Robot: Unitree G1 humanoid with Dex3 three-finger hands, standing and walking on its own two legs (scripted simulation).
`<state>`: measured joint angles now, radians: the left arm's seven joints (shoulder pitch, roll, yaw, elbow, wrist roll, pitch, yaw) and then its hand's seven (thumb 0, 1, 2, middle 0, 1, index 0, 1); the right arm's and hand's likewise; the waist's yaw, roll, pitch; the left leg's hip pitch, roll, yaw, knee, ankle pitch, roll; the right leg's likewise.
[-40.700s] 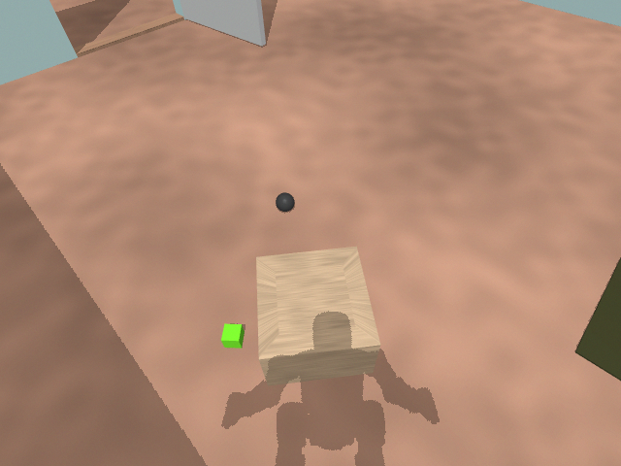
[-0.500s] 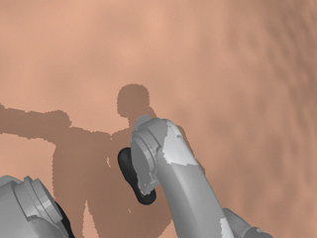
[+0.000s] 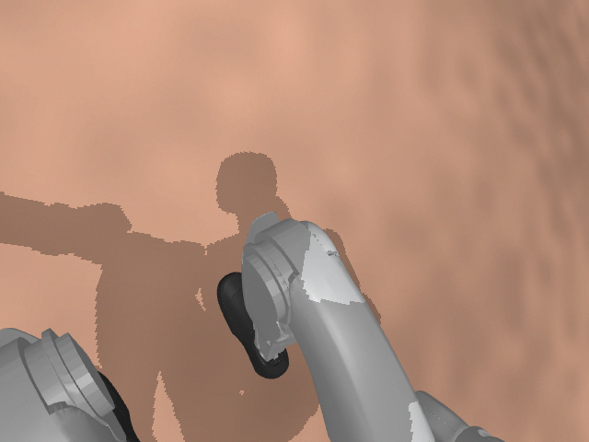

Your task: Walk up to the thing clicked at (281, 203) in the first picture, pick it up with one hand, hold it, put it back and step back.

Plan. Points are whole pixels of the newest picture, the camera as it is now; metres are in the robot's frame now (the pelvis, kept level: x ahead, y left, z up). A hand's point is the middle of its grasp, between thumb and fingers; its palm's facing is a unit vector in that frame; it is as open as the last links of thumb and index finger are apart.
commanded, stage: settle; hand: left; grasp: from above
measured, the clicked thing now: out of the picture +0.50 +0.30 -0.28
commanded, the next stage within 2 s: lift in 0.72 s
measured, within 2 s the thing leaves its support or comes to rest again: leaves its support in 0.16 s
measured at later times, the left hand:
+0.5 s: hand out of the picture +0.47 +0.32 -0.17, palm faces -0.43 -0.12 -0.89, open 10.7 cm
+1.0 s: hand out of the picture +0.46 +0.32 -0.10, palm faces -0.43 -0.13 -0.89, open 10.7 cm
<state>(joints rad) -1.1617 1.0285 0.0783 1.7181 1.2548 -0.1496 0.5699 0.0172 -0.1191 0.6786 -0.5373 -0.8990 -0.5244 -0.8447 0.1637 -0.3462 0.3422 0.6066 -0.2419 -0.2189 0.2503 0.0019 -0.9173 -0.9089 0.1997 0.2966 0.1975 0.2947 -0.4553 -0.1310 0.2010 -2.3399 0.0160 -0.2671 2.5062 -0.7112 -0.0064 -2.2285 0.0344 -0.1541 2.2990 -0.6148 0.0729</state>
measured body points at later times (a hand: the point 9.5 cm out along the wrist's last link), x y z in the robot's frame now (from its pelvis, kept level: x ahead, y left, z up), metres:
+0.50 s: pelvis +0.01 -0.01 +0.01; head +0.25 +0.10 +0.38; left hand +0.49 +0.32 -0.12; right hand +0.07 -0.27 -0.06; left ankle +0.06 +0.13 -0.28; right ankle +0.13 -0.13 -0.28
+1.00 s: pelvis +0.00 -0.01 +0.04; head +0.23 +0.08 +0.41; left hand +0.48 +0.32 -0.05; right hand +0.06 -0.27 -0.07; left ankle +0.06 +0.13 -0.28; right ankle +0.13 -0.13 -0.28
